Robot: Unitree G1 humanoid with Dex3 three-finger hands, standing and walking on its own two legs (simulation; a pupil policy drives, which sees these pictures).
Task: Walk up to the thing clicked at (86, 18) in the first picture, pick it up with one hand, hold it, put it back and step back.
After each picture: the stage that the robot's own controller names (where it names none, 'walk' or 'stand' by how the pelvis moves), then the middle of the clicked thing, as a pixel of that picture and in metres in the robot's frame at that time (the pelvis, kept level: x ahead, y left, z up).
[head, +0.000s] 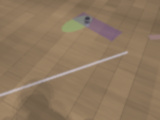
stand; (87, 21) +1.77 -0.03 -0.72
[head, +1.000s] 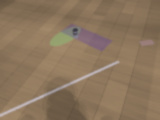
walk; (75, 33) +1.63 +0.24 -0.71
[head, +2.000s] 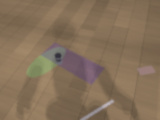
walk; (58, 59) +1.07 +0.34 -0.72
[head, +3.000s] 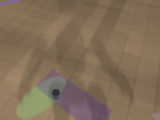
walk; (56, 95) +0.66 +0.27 -0.71
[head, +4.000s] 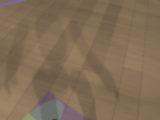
walk; out of the picture +0.41 +0.17 -0.71
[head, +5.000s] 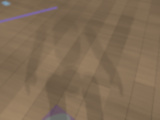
stand; out of the picture +0.35 +0.18 -0.72
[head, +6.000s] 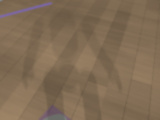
stand; out of the picture +0.31 +0.19 -0.72
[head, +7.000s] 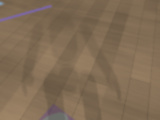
stand; out of the picture +0.34 +0.19 -0.73
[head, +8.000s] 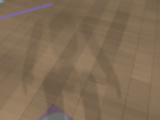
stand; out of the picture +0.33 +0.19 -0.73
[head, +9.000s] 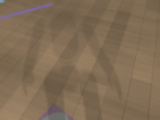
stand; out of the picture +0.33 +0.19 -0.73
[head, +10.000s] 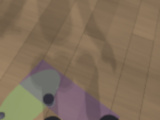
go down; (49, 100) +0.37 +0.17 -0.57
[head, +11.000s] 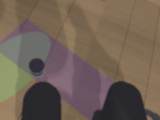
go down; (37, 68) +0.43 +0.19 -0.32
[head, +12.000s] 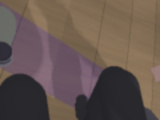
close in; (2, 55) +0.42 +0.22 -0.25
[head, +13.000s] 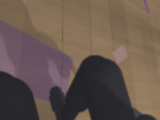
close; out of the picture +0.42 +0.24 -0.23
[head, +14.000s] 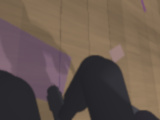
close; out of the picture +0.41 +0.24 -0.23
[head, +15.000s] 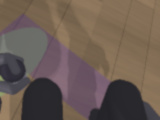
lift; (15, 76) +0.32 +0.24 -0.09
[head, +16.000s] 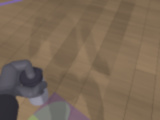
hold; (35, 87) +0.32 +0.17 +0.04
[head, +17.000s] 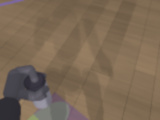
hold; (39, 91) +0.32 +0.17 +0.00
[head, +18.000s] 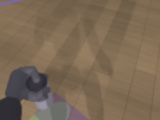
hold; (40, 92) +0.32 +0.16 -0.01
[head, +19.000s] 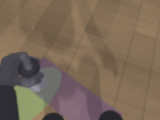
crouch; (33, 75) +0.37 +0.17 -0.06
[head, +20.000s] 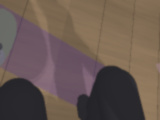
lower; out of the picture +0.43 +0.24 -0.16
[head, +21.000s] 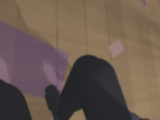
lower; out of the picture +0.43 +0.25 -0.23
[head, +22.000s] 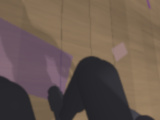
lower; out of the picture +0.42 +0.25 -0.23
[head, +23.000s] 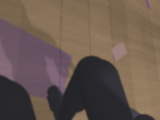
lower; out of the picture +0.42 +0.25 -0.23
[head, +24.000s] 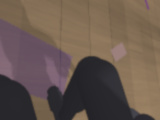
lower; out of the picture +0.42 +0.26 -0.23
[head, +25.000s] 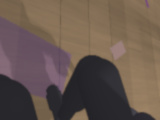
open; out of the picture +0.41 +0.24 -0.23
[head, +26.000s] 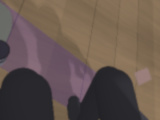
stand; out of the picture +0.41 +0.22 -0.25
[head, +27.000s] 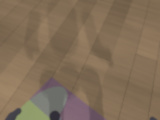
stand; (55, 118) +0.36 +0.16 -0.61
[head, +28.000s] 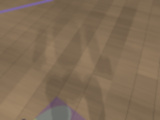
stand; out of the picture +0.36 +0.16 -0.67
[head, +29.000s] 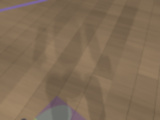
stand; out of the picture +0.35 +0.16 -0.67
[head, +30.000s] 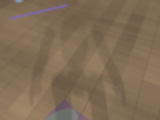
stand; out of the picture +0.37 +0.15 -0.72
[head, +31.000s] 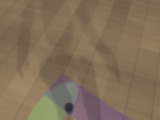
walk; (69, 109) +0.42 +0.12 -0.70
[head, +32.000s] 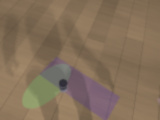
walk; (63, 85) +0.62 +0.12 -0.70
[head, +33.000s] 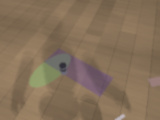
stand; (63, 68) +0.92 +0.25 -0.70
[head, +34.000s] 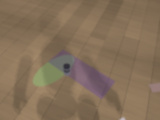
stand; (66, 69) +0.95 +0.17 -0.72
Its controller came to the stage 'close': yes
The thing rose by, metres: 0.70
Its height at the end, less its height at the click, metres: +0.00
